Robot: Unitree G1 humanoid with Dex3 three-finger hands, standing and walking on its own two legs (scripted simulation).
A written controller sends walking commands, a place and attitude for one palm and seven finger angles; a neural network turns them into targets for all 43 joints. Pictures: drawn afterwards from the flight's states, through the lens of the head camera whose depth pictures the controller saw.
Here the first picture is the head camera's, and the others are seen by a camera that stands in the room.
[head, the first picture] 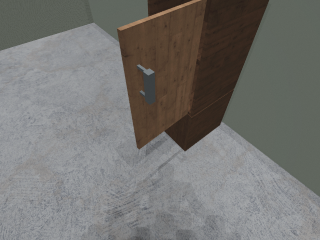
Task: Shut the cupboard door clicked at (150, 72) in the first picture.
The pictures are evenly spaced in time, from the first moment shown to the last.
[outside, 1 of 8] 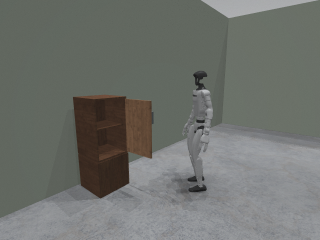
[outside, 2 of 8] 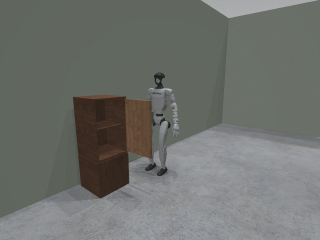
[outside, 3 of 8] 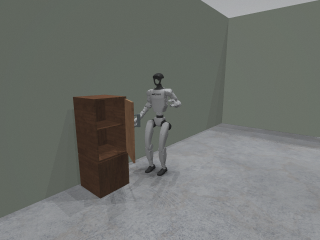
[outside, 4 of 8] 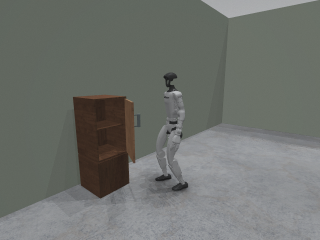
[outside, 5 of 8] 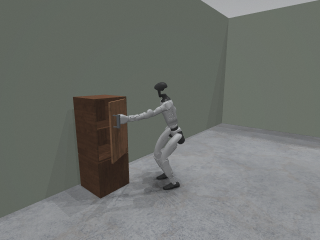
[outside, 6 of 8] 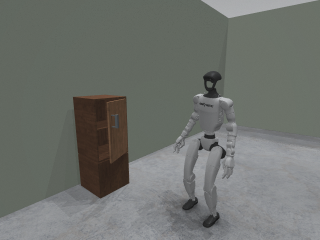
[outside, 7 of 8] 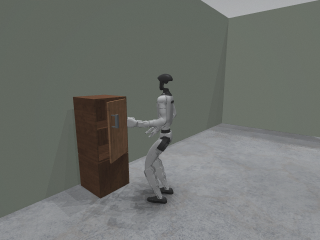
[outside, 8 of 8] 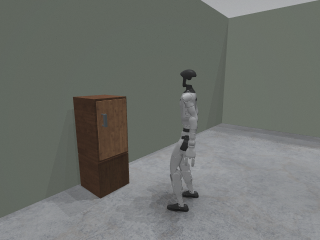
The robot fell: no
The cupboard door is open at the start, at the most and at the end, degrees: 93 93 0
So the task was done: yes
